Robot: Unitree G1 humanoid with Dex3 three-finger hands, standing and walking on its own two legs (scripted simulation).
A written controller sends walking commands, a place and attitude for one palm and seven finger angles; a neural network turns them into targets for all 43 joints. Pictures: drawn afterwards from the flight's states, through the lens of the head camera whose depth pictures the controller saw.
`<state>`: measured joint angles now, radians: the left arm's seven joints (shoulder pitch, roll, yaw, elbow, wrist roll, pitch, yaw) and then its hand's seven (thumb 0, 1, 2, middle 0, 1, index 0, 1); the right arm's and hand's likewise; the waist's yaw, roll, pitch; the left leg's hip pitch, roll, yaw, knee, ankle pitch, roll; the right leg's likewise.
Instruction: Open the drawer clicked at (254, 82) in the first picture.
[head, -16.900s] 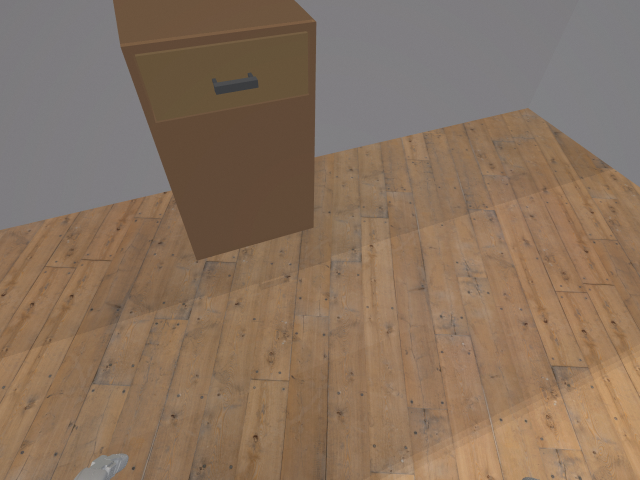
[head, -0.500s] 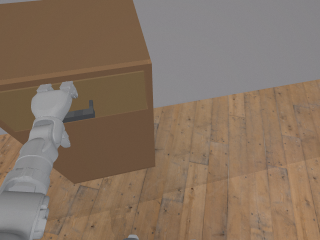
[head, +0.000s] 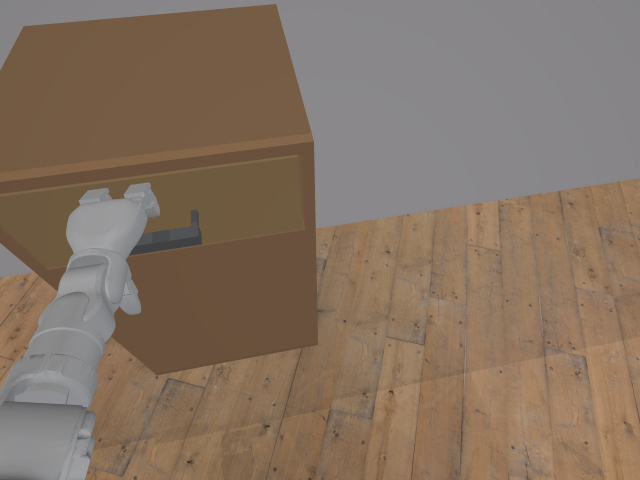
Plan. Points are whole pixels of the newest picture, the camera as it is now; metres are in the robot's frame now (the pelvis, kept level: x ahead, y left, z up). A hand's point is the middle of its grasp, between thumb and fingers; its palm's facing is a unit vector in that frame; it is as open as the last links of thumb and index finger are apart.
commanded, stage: move the hooked fingers above the handle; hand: left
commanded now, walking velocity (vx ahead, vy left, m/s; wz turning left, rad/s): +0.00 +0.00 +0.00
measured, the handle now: (162, 230) +0.48 +0.27 -0.03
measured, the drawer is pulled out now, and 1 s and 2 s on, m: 0.00 0.00 0.00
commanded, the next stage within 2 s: lower the fingers behind the handle in 0.50 s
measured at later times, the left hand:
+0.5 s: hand (140, 237) +0.43 +0.27 +0.03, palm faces -0.02 -0.03 -1.00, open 13.8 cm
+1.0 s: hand (142, 250) +0.42 +0.27 +0.00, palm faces -0.06 -0.02 -1.00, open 13.8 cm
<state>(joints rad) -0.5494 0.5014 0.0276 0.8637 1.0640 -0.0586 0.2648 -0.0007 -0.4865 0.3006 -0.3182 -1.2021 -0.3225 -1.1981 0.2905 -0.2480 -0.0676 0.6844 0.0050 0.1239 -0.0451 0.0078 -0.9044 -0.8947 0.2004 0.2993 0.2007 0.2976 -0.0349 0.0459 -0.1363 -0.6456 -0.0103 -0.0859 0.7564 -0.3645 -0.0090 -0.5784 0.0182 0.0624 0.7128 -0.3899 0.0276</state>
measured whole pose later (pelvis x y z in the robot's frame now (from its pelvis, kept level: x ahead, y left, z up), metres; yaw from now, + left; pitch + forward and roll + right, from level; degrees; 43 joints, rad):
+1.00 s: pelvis -0.01 +0.00 -0.01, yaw -1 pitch +18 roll -2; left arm -0.61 0.51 0.04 0.94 1.09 -0.06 0.34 0.00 -0.49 0.30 -0.32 -1.20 -0.32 -1.20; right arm 0.30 -0.26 -0.07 0.71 -0.01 0.12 -0.03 0.01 -0.90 -0.89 0.20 0.30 0.20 0.30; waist -0.06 0.05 -0.15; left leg -0.76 0.00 -0.08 0.83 -0.38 -0.01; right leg -0.70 0.03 0.06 0.79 -0.41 0.03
